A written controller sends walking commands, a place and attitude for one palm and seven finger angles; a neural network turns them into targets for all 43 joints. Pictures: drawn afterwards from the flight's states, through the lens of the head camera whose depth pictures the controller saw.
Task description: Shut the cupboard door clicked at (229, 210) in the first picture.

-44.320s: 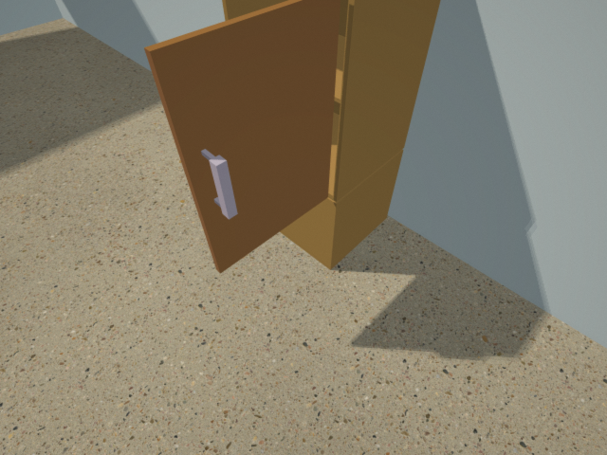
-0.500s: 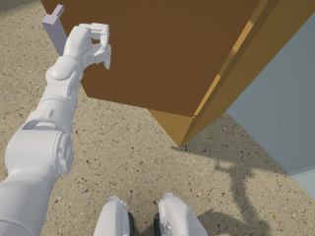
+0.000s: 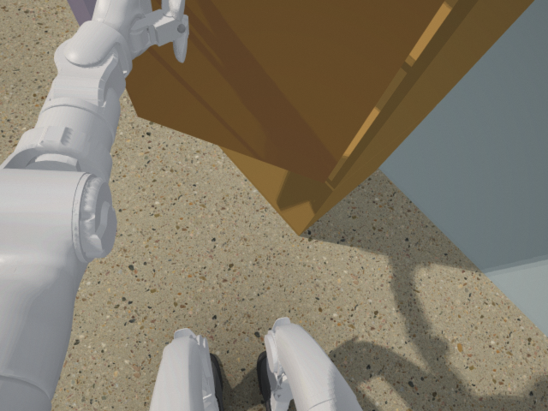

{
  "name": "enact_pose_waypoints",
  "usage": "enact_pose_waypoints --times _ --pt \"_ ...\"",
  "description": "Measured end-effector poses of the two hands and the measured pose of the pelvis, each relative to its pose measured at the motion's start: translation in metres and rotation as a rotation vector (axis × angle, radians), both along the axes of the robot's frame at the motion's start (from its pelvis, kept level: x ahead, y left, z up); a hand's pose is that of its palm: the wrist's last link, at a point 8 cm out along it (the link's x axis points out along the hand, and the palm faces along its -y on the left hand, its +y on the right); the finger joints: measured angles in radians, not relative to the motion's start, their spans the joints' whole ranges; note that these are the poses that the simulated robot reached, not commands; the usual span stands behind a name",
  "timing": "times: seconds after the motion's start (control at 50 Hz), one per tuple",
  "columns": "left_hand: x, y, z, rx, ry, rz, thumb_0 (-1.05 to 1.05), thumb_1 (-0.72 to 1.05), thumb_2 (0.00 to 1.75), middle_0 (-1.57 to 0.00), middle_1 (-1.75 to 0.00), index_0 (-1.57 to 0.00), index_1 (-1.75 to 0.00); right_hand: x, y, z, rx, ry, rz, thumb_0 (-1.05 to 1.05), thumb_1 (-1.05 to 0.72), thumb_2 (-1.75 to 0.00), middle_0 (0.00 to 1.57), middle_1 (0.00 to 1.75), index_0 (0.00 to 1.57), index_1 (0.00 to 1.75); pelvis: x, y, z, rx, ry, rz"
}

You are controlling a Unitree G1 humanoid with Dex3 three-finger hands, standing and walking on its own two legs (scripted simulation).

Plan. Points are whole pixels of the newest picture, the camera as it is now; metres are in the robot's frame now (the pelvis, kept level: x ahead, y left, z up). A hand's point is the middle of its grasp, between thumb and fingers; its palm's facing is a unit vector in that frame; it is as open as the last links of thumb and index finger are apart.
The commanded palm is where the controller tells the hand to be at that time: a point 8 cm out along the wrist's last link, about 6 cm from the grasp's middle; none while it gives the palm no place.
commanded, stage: pull the fist back off the door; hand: left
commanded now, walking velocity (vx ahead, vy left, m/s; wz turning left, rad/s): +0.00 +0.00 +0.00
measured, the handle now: out of the picture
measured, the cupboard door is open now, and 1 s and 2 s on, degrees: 31 27 27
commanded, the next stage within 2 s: draw the hand back to the body in 0.90 s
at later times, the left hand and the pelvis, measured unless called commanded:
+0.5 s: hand (206, 36) +0.56 +0.01 +0.11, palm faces +0.02 -1.00 -0.04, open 3.1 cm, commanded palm +0.52 +0.06 +0.11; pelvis +0.03 -0.01 +0.04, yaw +0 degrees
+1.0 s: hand (212, 82) +0.49 +0.01 +0.12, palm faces -0.04 -1.00 -0.09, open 3.1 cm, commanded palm +0.47 +0.07 +0.11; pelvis +0.02 -0.02 +0.05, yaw +2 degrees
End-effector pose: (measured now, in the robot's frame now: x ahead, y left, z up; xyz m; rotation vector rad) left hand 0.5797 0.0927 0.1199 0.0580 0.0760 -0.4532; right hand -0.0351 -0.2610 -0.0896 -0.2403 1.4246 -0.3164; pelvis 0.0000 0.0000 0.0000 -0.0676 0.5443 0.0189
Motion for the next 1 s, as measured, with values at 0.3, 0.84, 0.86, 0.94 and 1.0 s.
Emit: enact_pose_waypoints --times 0.3,0.84,0.86,0.94,1.0 --pt "-0.014 -0.03 -0.019 -0.005 -0.091 0.487 0.02 0.91 0.91 -1.3 -1.5 -1.3 -1.5 -0.009 0.034 0.003 0.195 0.039 0.005 0.0 -0.91 -0.9 0.2 0.3 0.2 0.3 0.014 0.0 0.012 0.022 0.012 -0.022" --pt "-0.11 -0.021 -0.022 -0.037 -0.084 0.455 0.02 0.9 0.9 -1.3 -1.5 -1.3 -1.5 0.096 -0.037 0.026 0.117 -0.158 0.112 0.01 -0.91 -0.9 0.2 0.3 0.19 0.3 0.022 -0.026 0.048 0.075 -0.135 0.001" --pt "-0.112 -0.022 -0.018 -0.041 -0.105 0.452 0.02 0.9 0.9 -1.3 -1.5 -1.3 -1.5 0.101 -0.036 0.025 0.117 -0.175 0.114 0.01 -0.91 -0.9 0.2 0.3 0.19 0.3 0.022 -0.026 0.048 0.076 -0.138 0.0" --pt "-0.113 -0.027 0.0 -0.017 -0.177 0.419 0.02 0.9 0.9 -1.3 -1.5 -1.3 -1.5 0.114 -0.027 0.021 0.138 -0.218 0.124 0.01 -0.91 -0.9 0.2 0.3 0.19 0.3 0.02 -0.025 0.048 0.078 -0.15 0.001" --pt "-0.108 -0.031 0.004 0.012 -0.151 0.41 0.02 0.9 0.9 -1.3 -1.5 -1.3 -1.5 0.115 -0.018 0.018 0.159 -0.224 0.121 0.01 -0.91 -0.9 0.2 0.3 0.19 0.3 0.018 -0.024 0.048 0.079 -0.157 0.001"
